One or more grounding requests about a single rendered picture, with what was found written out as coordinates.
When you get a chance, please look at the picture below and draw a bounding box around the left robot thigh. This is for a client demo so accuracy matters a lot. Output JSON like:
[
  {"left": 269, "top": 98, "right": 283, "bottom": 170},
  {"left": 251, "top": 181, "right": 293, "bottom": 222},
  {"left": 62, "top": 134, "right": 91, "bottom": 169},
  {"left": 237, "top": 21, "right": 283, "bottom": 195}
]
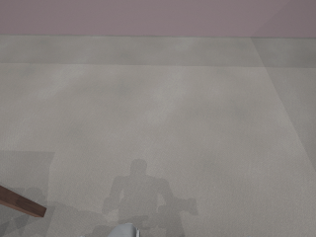
[{"left": 108, "top": 223, "right": 140, "bottom": 237}]

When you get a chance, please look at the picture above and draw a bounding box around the table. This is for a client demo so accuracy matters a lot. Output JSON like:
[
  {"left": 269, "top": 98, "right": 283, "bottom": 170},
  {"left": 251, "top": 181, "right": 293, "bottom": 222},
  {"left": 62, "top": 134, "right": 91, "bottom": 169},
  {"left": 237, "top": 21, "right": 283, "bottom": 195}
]
[{"left": 0, "top": 186, "right": 46, "bottom": 217}]

